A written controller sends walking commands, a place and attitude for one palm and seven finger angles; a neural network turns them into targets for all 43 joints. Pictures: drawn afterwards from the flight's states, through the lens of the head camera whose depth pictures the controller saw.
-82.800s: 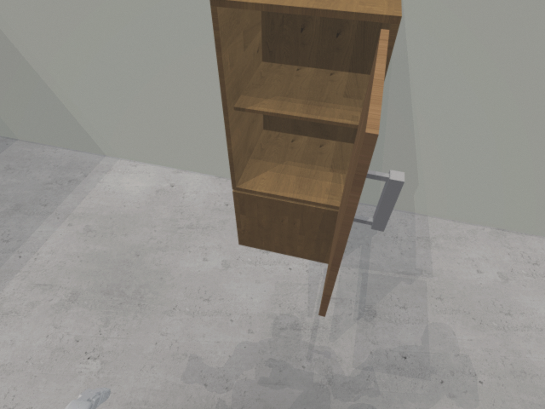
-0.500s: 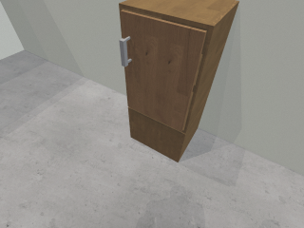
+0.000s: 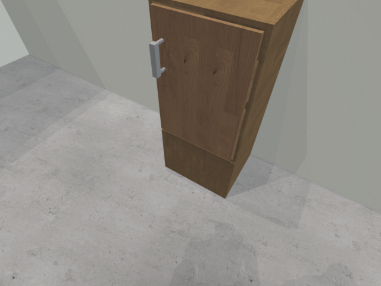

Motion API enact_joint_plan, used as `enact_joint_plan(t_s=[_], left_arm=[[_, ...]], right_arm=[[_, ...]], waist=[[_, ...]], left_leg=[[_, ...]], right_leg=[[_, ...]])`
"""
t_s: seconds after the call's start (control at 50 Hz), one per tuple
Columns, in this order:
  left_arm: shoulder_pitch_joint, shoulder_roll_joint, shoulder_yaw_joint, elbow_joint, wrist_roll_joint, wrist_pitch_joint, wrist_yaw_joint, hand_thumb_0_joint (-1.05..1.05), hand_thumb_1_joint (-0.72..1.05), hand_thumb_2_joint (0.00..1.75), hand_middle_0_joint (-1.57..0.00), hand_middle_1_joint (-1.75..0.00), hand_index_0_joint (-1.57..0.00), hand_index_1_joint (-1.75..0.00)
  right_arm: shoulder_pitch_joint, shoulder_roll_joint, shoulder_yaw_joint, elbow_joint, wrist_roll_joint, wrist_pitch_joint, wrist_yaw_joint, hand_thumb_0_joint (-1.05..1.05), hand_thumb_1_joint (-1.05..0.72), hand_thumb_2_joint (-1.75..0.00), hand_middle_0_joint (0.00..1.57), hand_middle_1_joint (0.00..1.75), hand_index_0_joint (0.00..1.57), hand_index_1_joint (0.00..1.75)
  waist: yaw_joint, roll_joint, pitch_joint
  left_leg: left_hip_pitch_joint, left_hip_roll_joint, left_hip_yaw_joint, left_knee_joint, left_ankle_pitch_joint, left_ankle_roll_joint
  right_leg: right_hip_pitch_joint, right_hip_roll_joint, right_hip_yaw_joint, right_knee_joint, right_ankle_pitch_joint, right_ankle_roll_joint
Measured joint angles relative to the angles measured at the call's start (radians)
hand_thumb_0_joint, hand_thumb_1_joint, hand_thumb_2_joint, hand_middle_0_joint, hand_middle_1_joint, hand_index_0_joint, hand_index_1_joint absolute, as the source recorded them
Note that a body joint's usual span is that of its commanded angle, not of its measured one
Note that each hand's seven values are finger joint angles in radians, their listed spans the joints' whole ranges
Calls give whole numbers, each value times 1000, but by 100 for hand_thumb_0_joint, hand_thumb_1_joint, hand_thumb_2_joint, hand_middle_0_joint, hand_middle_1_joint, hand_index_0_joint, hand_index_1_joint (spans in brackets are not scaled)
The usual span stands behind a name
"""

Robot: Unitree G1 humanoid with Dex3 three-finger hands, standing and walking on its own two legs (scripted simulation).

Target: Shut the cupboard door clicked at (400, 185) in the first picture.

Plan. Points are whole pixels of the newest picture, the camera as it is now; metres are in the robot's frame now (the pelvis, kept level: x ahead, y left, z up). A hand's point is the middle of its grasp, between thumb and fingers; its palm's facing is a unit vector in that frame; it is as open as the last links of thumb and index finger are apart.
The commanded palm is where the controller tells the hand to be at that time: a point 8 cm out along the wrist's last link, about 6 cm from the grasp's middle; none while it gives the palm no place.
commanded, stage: look to check the result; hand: left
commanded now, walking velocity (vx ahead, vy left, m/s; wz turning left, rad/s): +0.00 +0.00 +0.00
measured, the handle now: (158, 58) +0.87 +0.17 +0.03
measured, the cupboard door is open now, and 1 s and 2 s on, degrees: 0 0 0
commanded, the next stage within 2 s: stand and wait in 0.22 s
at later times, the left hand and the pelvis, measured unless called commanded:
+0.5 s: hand out of the picture -0.02 +0.16 -0.18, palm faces +0.04 -0.99 -0.16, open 7.4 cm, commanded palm none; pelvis +0.01 +0.00 +0.00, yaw +0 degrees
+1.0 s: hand out of the picture -0.02 +0.15 -0.18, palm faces +0.04 -0.99 -0.17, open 7.4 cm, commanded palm none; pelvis +0.02 -0.01 +0.00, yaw +0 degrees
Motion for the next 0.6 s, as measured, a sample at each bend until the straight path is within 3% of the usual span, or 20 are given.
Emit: enact_joint_plan(t_s=[0.6], left_arm=[[-22, 0, -3, 0, 0, -5, 0, 1, 91, 90, -20, -30, -20, -29]], right_arm=[[-12, -9, 4, 5, 2, -8, -1, 1, -91, -90, 20, 30, 20, 30]], waist=[[-1, -11, 2]], left_leg=[[32, -4, 6, -18, -13, -2]], right_leg=[[36, -4, 7, -32, -3, 1]])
